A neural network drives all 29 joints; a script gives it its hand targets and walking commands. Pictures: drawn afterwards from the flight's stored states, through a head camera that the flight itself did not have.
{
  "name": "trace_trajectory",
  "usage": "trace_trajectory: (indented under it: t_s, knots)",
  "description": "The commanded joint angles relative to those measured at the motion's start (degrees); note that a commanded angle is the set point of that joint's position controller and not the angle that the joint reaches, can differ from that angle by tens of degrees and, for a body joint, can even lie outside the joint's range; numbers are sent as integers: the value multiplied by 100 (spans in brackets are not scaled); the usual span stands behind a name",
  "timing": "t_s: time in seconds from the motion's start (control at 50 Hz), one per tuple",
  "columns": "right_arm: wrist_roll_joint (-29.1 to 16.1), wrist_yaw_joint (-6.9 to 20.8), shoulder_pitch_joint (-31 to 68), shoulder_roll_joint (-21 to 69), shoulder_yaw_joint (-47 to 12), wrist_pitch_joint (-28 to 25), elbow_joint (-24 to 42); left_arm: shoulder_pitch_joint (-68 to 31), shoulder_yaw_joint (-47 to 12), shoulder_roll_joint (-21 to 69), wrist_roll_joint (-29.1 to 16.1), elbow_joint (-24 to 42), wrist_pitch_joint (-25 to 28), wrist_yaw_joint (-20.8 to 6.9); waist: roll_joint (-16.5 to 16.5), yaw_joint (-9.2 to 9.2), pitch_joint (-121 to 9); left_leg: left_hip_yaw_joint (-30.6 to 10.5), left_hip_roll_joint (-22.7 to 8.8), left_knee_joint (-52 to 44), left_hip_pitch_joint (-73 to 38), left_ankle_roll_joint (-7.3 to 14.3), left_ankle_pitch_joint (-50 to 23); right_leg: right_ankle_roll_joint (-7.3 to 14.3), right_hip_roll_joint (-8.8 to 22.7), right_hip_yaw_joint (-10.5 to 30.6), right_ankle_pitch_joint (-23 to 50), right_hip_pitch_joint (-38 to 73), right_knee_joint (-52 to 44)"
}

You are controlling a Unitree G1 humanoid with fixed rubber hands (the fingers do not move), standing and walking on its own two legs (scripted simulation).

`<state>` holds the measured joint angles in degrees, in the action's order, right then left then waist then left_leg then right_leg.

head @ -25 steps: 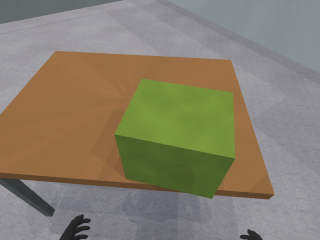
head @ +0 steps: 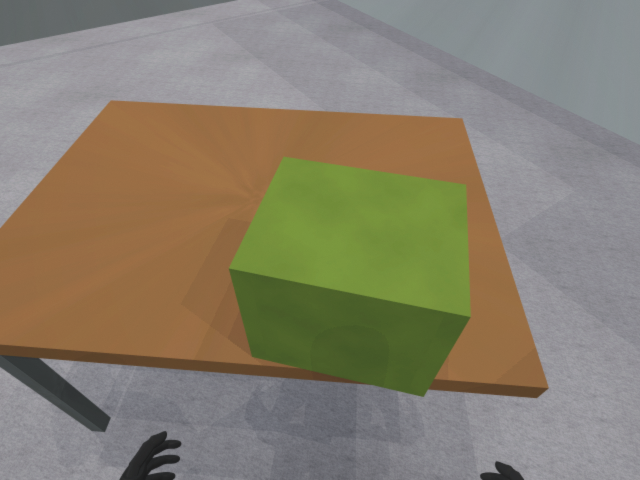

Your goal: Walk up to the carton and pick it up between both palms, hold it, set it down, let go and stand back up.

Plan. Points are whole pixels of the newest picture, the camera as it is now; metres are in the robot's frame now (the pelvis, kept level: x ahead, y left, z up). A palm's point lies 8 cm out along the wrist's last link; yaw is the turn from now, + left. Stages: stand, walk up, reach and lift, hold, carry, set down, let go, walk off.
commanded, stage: stand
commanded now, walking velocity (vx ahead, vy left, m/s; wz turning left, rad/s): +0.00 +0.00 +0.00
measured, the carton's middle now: (352, 275) +0.41 -0.04 -0.01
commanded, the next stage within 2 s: walk up in 0.14 s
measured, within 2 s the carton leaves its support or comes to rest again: neither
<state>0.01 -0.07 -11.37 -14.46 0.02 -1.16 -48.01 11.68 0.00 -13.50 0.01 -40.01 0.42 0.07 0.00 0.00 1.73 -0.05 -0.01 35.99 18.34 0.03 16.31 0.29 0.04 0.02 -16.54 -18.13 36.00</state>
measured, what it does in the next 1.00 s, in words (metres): stands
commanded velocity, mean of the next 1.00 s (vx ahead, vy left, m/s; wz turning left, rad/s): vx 0.00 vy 0.00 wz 0.00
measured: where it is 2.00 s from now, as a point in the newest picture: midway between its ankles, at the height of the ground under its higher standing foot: outside the picture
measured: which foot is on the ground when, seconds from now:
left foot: down 0.00-1.00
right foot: down 0.00-1.00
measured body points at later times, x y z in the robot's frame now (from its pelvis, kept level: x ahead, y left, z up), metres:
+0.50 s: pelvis +0.00 +0.00 +0.00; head +0.01 +0.00 +0.45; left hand +0.14 +0.25 -0.11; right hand +0.11 -0.26 -0.12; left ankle +0.03 +0.12 -0.73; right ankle +0.03 -0.12 -0.73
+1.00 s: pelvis +0.00 +0.00 +0.00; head +0.01 +0.00 +0.45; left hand +0.15 +0.25 -0.11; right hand +0.14 -0.28 -0.11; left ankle +0.03 +0.12 -0.73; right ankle +0.03 -0.12 -0.73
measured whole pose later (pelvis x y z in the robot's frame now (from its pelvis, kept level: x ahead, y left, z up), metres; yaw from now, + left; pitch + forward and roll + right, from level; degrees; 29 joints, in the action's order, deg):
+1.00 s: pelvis +0.00 +0.00 +0.00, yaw +0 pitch -2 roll +0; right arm 1.6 1.9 -8.6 -15.9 4.4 -9.2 -50.7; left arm 8.3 0.0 -14.3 0.0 -38.5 -13.3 1.7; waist 0.0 0.0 2.0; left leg -0.1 0.0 37.1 18.2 0.0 17.3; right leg 0.3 0.0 0.0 -17.8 -18.2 37.6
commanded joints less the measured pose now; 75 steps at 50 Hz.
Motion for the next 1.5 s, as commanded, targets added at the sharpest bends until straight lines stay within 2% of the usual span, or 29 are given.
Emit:
trace_trajectory:
  t_s: [0.0, 0.3, 0.32, 0.42, 0.78, 0.8, 0.84, 0.88, 0.92, 1.0, 1.06, 1.12, 1.28, 1.38, 1.48]
  knots:
    - [86, 7, 506, -1508, 465, -265, 122, -329, 455, -1558, 73, -221, 360, 30, -220, -5, -274, -699, -588, -1038, -449, 365, -501, 294, 640, 763, 419, 397, -1184]
    - [86, 8, 497, -1496, 464, -262, 77, -320, 448, -1563, 75, -266, 360, 32, -237, -16, -294, -681, -589, -1058, -483, 350, -482, 286, 643, 771, 401, 410, -1223]
    - [99, 10, 352, -1695, 452, -274, 117, -174, 392, -1605, 83, -240, 302, 25, -294, -37, -198, -591, -583, -839, -411, 357, -224, 413, 532, 876, 594, 177, -1006]
    - [115, 6, 315, -1679, 471, -256, 188, -113, 424, -1639, 108, -172, 250, 9, -281, -22, -89, -667, -620, -894, -194, 429, 316, 475, 502, 935, 104, 4, -980]
    - [117, 12, 331, -1732, 459, -260, 224, -103, 439, -1687, 119, -130, 240, -23, -270, -27, -59, -659, -616, -881, -154, 452, 379, 458, 481, 953, -27, -23, -1012]
    - [553, 142, 1965, -675, 867, -1207, 184, -1973, 304, -1433, -150, 772, -704, 183, -81, -122, -245, 195, -307, -706, 404, -177, 1139, 312, -102, -238, -994, 10, -213]
    - [573, 296, 1732, -1160, 1046, -1193, -44, -1734, 353, -1145, -140, 941, -1213, 266, -157, -148, 67, 136, -417, -869, 828, 5, 1762, 301, -161, -350, -879, 272, 57]
    - [505, 287, 1570, -1177, 1111, -1174, 46, -1752, 341, -1110, -151, 1376, -1385, 243, -171, -184, -3, 184, -403, -866, 520, 12, 1459, 284, -123, -303, -546, 303, -109]
    - [406, 255, 1339, -978, 1042, -1117, 281, -1618, 409, -1126, -209, 1855, -1430, 237, -329, -172, -80, 228, -324, -866, -147, -45, 901, 235, -47, -217, -261, 195, -463]
    - [250, 129, 662, -547, 887, -1066, 958, -1154, 412, -1132, -363, 2358, -1158, 164, -641, -263, -400, 241, -185, -901, -992, 40, -84, 63, -29, -68, 604, 376, -893]
    - [153, 36, 295, -328, 790, -1111, 1303, -818, 468, -1123, -384, 2261, -936, 63, -763, -250, -501, 280, -76, -908, -1228, 112, -554, -25, 35, 56, 972, 478, -1104]
    - [94, -29, 77, -267, 746, -1188, 1448, -589, 548, -1092, -347, 2198, -736, -10, -748, -210, -498, 298, -4, -969, -1382, 98, -855, -80, 84, 133, 1218, 578, -1244]
    - [-189, -116, -280, -65, 631, -1499, 1369, -329, 557, -961, -428, 2176, -119, -151, -408, -164, -325, 345, 68, -1286, -1881, -59, -1549, -96, 95, 182, 1642, 799, -1520]
    - [-428, -170, -331, 40, 611, -1737, 1524, -168, 490, -999, -579, 2113, 269, -237, -334, -118, -297, 354, 81, -1399, -2003, -140, -1729, -66, 84, 214, 1646, 944, -1651]
    - [-601, -239, -273, 70, 629, -1851, 1847, -149, 369, -1123, -789, 2033, 567, -313, -317, -110, -212, 343, 60, -1489, -1988, -173, -1563, -13, 83, 222, 1322, 926, -1778]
